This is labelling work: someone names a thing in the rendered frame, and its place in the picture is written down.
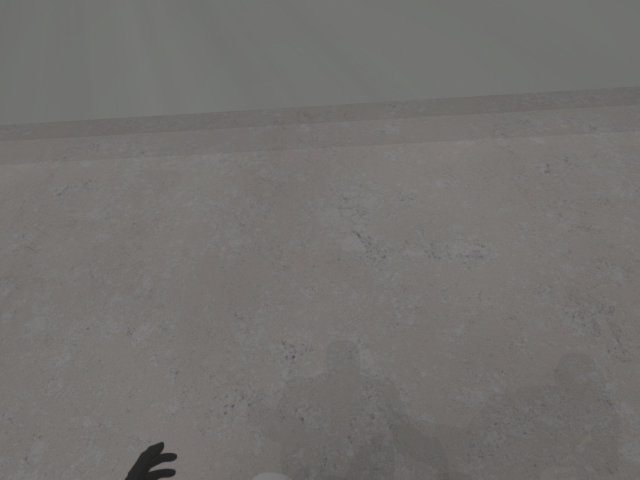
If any left robot hand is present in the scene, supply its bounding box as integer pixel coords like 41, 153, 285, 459
125, 442, 177, 480

